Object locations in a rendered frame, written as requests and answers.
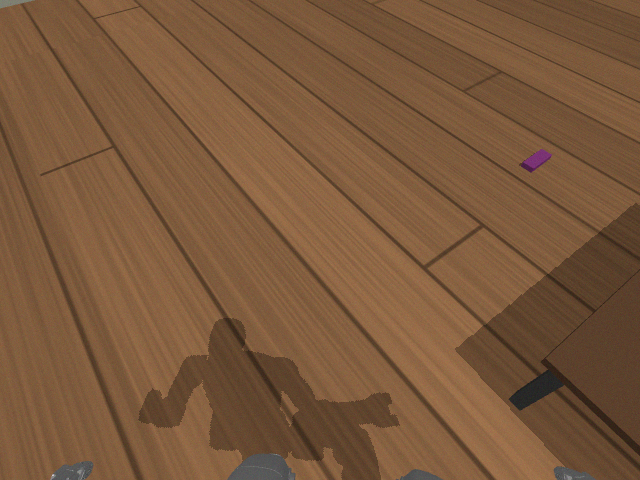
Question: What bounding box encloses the coffee table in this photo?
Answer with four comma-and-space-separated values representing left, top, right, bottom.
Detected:
509, 270, 640, 456

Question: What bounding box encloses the small box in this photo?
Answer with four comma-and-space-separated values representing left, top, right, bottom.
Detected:
521, 149, 552, 173

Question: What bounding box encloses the left robot hand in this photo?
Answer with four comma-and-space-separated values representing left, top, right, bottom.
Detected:
50, 461, 93, 480

